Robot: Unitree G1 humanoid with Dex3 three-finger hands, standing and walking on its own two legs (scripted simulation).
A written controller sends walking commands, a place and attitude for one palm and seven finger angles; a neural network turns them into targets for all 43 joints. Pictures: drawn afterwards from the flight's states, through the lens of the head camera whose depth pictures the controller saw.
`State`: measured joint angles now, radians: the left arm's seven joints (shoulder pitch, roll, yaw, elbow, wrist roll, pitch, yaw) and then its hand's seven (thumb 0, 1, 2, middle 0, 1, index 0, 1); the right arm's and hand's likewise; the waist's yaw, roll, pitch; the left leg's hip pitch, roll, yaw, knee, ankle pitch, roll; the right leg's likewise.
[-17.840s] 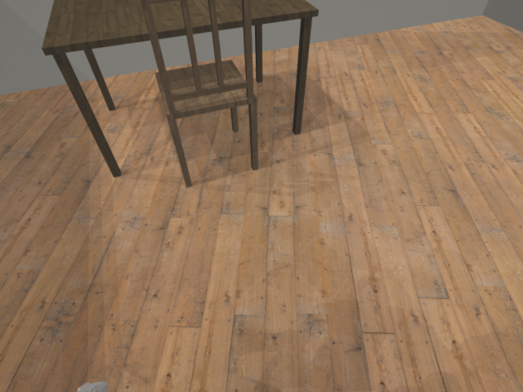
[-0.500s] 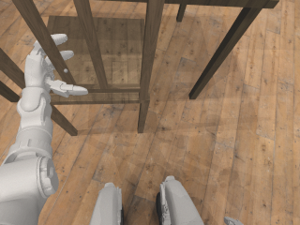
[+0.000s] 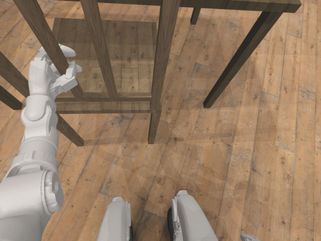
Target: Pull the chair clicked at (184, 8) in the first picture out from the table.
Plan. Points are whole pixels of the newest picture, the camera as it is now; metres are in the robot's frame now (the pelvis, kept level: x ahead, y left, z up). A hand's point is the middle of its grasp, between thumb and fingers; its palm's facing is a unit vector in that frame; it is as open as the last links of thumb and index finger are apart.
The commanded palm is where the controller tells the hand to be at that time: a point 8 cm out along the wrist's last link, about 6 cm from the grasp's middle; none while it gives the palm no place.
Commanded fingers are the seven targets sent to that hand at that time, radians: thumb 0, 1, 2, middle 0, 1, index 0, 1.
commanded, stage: hook a spindle and tug to test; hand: left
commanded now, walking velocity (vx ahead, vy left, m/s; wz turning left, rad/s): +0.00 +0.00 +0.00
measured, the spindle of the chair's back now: (56, 55) +0.52 +0.21 +0.07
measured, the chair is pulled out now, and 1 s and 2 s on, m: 0.00 0.06 0.21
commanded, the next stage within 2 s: step backward, pulling the chair out in 0.54 s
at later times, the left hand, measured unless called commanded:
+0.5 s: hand (74, 88) +0.46 +0.18 +0.03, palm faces +0.01 -1.00 -0.02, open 5.3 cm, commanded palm +0.43 +0.22 +0.03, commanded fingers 0.00 0.90 0.90 -0.50 -1.45 -0.50 -1.45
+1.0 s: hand (84, 96) +0.43 +0.15 +0.04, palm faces +0.04 -0.99 -0.14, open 5.4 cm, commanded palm +0.42 +0.20 +0.05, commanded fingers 0.00 0.90 0.90 -0.50 -1.45 -0.50 -1.45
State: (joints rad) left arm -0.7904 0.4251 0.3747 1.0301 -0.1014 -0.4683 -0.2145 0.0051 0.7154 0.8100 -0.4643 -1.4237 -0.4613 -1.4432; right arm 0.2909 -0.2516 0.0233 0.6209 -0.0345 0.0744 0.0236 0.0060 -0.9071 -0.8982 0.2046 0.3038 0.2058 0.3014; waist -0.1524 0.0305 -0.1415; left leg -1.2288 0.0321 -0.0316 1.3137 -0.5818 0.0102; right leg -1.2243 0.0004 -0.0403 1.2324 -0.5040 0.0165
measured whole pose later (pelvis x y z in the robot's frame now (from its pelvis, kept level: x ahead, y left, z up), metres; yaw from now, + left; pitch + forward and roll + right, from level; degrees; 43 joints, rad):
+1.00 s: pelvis +0.03 +0.01 +0.10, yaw +0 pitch +15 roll -2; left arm -0.61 0.24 0.13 1.09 -0.04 -0.20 0.08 0.06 0.70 0.76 -0.35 -1.17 -0.48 -1.45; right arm 0.29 -0.25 0.00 0.64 0.05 0.10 -0.10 0.01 -0.90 -0.90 0.21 0.30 0.21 0.30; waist -0.11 0.02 -0.02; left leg -0.61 0.03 0.01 0.72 -0.36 0.02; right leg -0.62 -0.01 -0.03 0.66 -0.26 0.03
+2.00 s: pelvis -0.08 -0.01 +0.10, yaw +1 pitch +3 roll +2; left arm -0.50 0.16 0.06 1.09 -0.06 -0.24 0.12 0.04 0.65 0.78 -0.33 -1.20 -0.50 -1.45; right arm 0.21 -0.25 0.01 0.78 0.05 -0.08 -0.11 0.01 -0.91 -0.90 0.21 0.30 0.21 0.30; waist -0.07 0.01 0.10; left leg -0.48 -0.02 0.02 0.71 -0.39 -0.03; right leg -0.56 -0.07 -0.02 0.65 -0.15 0.01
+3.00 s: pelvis -0.16 +0.01 +0.10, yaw +2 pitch +4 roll +2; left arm -0.60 0.16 0.06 1.09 -0.04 -0.18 0.11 0.05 0.65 0.75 -0.27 -1.23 -0.50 -1.45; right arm 0.18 -0.30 0.00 0.80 0.04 -0.08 -0.12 0.01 -0.91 -0.90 0.21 0.30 0.21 0.30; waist -0.08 -0.01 0.14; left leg -0.32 0.01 0.01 0.60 -0.33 -0.04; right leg -0.56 -0.11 -0.02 0.59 -0.11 0.03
